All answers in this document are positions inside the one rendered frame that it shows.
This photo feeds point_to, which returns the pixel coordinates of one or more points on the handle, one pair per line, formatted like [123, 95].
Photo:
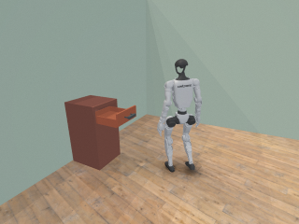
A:
[131, 116]

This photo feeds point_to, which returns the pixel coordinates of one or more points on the right robot forearm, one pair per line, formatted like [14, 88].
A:
[198, 109]

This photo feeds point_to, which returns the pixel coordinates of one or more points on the robot right hand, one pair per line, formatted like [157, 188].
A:
[197, 119]

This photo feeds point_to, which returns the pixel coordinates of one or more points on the drawer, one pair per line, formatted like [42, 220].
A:
[112, 116]

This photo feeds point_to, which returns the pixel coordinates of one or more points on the left robot forearm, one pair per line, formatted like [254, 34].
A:
[164, 112]

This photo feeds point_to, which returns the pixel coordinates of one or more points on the robot left hand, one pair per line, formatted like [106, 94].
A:
[160, 128]

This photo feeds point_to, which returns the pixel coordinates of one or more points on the humanoid robot torso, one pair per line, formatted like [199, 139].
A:
[182, 93]

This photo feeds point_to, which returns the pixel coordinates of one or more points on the left robot upper arm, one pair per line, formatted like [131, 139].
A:
[168, 92]

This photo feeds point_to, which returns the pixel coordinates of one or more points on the cabinet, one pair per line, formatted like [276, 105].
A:
[92, 144]

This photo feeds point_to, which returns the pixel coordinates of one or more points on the right robot upper arm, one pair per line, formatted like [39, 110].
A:
[196, 89]

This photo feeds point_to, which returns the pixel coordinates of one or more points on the right robot thigh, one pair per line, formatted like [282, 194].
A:
[187, 127]

